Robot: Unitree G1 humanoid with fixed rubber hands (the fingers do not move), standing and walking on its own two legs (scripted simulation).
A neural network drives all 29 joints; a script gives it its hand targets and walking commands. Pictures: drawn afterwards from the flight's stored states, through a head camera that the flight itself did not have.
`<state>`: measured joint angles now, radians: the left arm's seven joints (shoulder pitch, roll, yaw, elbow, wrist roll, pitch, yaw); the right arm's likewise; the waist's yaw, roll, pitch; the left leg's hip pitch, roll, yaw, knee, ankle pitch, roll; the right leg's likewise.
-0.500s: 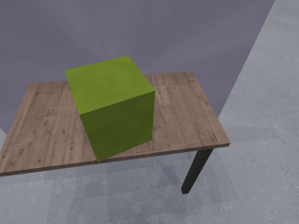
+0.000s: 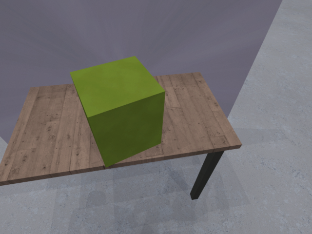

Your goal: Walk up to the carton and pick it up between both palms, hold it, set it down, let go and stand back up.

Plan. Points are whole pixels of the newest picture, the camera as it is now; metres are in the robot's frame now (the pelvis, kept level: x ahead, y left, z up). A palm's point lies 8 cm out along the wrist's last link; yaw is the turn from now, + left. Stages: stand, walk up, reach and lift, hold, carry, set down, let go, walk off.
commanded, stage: walk up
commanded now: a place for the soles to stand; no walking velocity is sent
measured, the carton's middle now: (120, 111) +0.49 +0.10 +0.01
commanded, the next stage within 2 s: reach and lift in 1.88 s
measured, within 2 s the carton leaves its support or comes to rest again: neither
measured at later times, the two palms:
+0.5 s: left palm out of the picture +0.08 +0.29 -0.12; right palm out of the picture +0.02 -0.26 -0.12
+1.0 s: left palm out of the picture +0.12 +0.29 -0.12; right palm out of the picture +0.07 -0.22 -0.12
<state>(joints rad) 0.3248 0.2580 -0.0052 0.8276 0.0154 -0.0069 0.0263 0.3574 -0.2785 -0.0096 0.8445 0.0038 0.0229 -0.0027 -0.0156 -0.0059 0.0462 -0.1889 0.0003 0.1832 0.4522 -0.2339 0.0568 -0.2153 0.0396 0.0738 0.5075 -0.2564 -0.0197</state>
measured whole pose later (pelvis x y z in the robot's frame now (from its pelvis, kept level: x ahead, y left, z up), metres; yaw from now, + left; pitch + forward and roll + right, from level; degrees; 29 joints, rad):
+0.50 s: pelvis +0.02 +0.02 -0.01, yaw +0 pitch +0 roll +0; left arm 0.35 0.29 0.03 0.79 0.02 0.00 0.04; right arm 0.41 -0.30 -0.03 0.81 -0.01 0.02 0.01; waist -0.03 -0.02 0.03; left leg -0.23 -0.05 0.12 0.53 -0.31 0.08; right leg -0.27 0.02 0.10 0.62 -0.32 -0.02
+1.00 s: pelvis +0.05 +0.04 -0.01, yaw +1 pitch -1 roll -1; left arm 0.31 0.24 0.01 0.73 0.03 -0.02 0.03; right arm 0.43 -0.27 -0.03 0.76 -0.01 0.02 0.01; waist -0.01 0.00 0.04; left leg -0.21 -0.02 0.02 0.61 -0.36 0.03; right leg -0.25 0.00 -0.01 0.56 -0.28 0.00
